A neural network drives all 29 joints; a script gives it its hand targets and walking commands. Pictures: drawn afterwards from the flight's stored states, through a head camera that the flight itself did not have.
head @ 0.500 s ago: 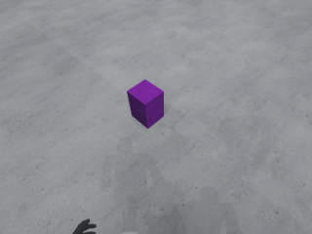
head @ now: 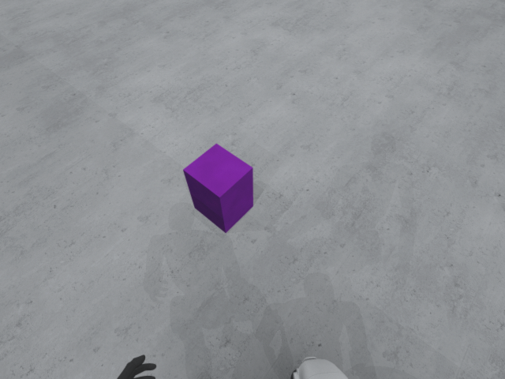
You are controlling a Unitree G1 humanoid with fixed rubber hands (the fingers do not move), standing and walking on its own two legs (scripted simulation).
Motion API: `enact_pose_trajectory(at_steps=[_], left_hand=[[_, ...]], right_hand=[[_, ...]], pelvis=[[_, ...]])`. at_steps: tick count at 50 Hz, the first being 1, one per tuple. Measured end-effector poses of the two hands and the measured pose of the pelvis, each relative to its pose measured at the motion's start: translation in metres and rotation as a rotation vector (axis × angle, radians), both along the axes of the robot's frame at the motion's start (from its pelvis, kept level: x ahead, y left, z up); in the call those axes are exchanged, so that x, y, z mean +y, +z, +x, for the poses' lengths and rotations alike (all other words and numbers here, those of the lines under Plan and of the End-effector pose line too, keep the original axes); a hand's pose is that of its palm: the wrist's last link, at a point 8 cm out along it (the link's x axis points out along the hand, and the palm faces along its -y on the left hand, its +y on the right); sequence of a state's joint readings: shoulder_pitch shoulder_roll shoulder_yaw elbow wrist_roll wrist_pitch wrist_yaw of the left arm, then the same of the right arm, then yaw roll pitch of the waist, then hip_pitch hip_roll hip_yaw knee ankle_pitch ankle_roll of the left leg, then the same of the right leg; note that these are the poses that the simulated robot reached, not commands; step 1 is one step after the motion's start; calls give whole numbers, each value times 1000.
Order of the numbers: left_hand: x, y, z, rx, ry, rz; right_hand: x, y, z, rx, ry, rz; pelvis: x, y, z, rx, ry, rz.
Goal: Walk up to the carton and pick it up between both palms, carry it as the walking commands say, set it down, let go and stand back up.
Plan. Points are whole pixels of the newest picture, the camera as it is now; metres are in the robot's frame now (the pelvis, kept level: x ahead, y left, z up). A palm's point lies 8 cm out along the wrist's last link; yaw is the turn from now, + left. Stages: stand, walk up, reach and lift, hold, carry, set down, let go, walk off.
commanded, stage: walk up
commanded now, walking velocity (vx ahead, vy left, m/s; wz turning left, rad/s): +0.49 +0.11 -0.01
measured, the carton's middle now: (221, 189) +0.87 +0.06 -0.61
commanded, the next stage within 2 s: none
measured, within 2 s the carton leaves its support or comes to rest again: neither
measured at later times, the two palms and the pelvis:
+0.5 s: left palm (96, 314) +0.27 +0.29 -0.13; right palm (343, 256) +0.32 -0.19 -0.11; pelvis +0.23 +0.05 +0.00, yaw -1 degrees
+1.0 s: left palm (99, 225) +0.46 +0.31 -0.12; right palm (319, 187) +0.49 -0.19 -0.11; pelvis +0.40 +0.06 +0.01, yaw +0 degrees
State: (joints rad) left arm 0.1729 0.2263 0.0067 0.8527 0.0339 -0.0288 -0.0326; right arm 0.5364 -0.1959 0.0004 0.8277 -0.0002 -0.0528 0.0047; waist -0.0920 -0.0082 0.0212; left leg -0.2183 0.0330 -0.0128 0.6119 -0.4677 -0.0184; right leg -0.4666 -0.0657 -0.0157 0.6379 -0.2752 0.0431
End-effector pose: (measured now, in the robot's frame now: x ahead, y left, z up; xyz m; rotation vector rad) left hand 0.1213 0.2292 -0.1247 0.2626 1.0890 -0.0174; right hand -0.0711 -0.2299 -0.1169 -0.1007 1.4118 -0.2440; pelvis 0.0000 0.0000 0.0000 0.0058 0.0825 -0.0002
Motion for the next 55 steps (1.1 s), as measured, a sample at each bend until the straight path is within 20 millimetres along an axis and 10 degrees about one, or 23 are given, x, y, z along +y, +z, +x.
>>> enact_pose_trajectory(at_steps=[4, 10, 18, 22, 35, 43, 50, 55], left_hand=[[-3, 14, 33, -28, 29, 23], [21, 29, 45, 13, 122, 70], [57, -10, 72, 137, 197, 32], [61, -15, 113, 150, 184, 7], [32, 4, 286, 37, 63, 49], [50, 30, 314, 21, 130, 93], [81, 6, 336, 68, 162, 53], [90, -6, 359, 104, 167, 17]], right_hand=[[-13, -3, 56, -18, 34, 15], [-19, 0, 206, -194, 177, 20], [24, 7, 392, -425, 301, -14], [40, 10, 406, -411, 258, -16], [11, -11, 347, -48, 53, 6], [11, -6, 452, -138, 137, 23], [43, 2, 563, -302, 210, -12], [68, 7, 579, -312, 186, -20]], pelvis=[[-9, 6, 40, -23, 0, 17], [1, 16, 92, -42, 7, 34], [39, -5, 170, -40, -1, -15], [47, -1, 208, -45, -8, -15], [19, 1, 312, -24, -3, 22], [27, 16, 360, -65, 2, 46], [60, 6, 397, -61, 0, -2], [74, 6, 422, -66, -3, -10]])
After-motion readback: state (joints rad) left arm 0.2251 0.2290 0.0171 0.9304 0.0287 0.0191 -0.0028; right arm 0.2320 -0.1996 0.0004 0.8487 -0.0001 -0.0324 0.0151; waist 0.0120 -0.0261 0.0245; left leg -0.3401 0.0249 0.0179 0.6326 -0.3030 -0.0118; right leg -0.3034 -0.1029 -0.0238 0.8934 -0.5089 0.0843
